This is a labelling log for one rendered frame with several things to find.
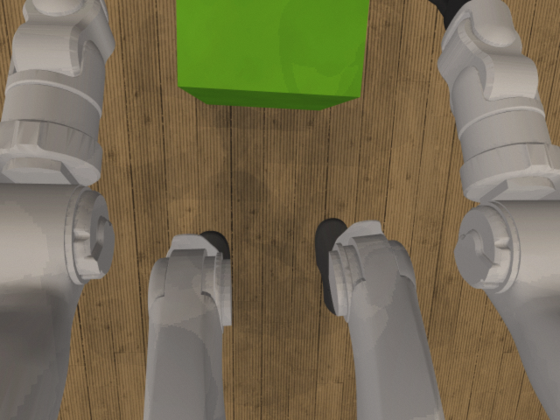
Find left robot upper arm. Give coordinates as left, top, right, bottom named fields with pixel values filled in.
left=0, top=183, right=115, bottom=420

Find robot right hand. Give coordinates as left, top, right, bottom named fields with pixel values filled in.
left=429, top=0, right=471, bottom=30

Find left robot thigh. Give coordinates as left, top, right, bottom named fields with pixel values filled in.
left=143, top=248, right=232, bottom=420

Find right robot upper arm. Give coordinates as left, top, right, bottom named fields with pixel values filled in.
left=454, top=200, right=560, bottom=420

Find carton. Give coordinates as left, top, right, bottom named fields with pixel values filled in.
left=176, top=0, right=369, bottom=110

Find robot left shin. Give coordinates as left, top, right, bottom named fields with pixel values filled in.
left=148, top=234, right=219, bottom=316

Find robot left forearm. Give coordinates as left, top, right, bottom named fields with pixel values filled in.
left=0, top=0, right=116, bottom=186

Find robot right forearm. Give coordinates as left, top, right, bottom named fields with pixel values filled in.
left=437, top=0, right=560, bottom=203

